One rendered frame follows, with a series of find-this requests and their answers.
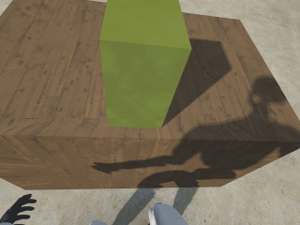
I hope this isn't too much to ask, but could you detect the carton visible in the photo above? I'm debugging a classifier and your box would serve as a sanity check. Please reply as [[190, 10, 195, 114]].
[[99, 0, 192, 128]]

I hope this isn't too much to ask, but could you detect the robot right thigh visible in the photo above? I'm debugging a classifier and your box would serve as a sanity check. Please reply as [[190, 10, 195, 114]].
[[148, 203, 188, 225]]

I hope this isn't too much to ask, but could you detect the pedestal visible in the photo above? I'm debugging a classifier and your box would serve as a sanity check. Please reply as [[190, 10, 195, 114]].
[[0, 0, 300, 190]]

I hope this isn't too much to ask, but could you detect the left robot hand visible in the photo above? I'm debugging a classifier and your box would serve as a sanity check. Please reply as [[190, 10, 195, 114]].
[[0, 193, 37, 225]]

